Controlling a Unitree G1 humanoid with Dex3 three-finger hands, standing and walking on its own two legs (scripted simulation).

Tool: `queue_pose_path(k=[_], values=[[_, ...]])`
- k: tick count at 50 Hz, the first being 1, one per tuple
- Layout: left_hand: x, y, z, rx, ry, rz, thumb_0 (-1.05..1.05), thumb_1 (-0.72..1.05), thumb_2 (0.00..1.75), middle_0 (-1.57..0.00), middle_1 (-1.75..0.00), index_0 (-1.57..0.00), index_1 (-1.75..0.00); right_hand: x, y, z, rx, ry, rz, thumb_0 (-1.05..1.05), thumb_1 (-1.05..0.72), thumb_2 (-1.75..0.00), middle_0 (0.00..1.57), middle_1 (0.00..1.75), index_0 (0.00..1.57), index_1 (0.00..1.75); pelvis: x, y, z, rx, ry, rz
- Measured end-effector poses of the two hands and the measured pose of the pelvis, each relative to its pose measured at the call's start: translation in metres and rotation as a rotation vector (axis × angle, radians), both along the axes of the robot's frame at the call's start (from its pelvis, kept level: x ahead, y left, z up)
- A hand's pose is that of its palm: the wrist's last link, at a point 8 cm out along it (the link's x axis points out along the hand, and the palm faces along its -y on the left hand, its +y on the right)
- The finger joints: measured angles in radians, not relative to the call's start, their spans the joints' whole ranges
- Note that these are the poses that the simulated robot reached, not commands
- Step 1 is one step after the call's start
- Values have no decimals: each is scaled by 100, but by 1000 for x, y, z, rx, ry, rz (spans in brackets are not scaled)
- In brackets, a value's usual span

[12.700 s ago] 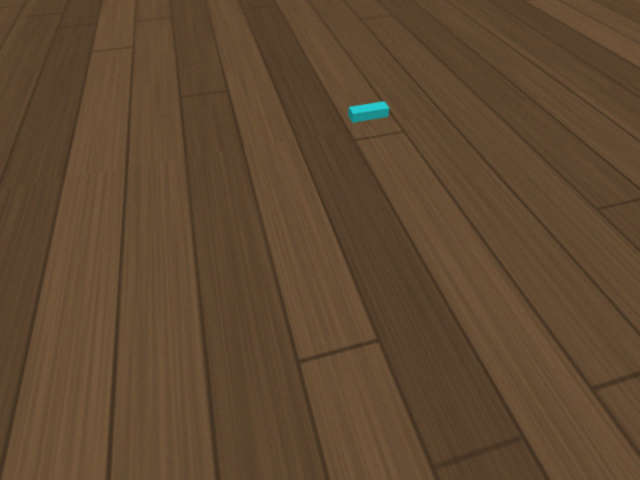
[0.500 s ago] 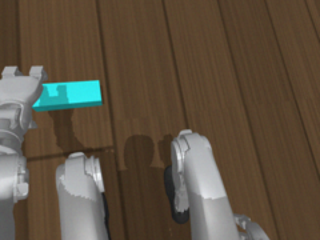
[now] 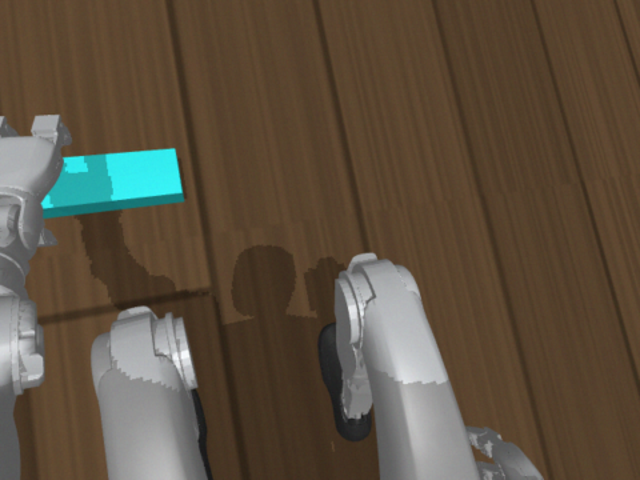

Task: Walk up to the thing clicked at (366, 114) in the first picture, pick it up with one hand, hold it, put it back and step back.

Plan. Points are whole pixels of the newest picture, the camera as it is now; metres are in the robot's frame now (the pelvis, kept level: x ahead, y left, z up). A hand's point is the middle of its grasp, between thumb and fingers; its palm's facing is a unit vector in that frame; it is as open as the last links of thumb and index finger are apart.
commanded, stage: rise first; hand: left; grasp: from above
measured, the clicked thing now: (109, 183) +0.53 +0.20 -0.32
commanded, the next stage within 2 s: approach in 1.76 s
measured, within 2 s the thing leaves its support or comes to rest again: neither
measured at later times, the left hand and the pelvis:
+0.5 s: hand (45, 191) +0.49 +0.25 -0.19, palm faces -0.45 -0.02 -0.89, open 13.9 cm; pelvis -0.01 +0.00 -0.01, yaw -1 degrees
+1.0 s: hand (46, 194) +0.49 +0.25 -0.20, palm faces -0.44 -0.01 -0.90, open 13.8 cm; pelvis -0.01 +0.01 -0.02, yaw -2 degrees
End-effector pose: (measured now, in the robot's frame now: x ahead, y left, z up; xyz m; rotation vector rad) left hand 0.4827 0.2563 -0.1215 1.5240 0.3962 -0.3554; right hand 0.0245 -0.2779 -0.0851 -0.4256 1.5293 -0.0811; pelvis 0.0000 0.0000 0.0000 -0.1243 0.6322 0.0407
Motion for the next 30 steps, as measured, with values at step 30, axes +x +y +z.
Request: queue_pose_path(k=[30], values=[[10, -5, -15, -7, -9, -16, 0, -48, 98, -8, -104, -9, -101, -18, 10, -4, 1, -1, -5, 0, -91, -90, 20, 30, 20, 30, -6, 4, -14, -24, -29, -11]])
